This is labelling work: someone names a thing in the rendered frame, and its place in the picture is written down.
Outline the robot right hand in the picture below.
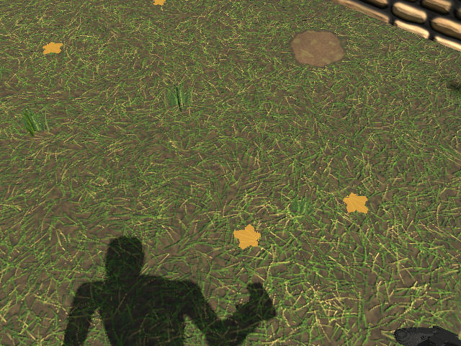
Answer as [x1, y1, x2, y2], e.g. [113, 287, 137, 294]
[394, 326, 461, 346]

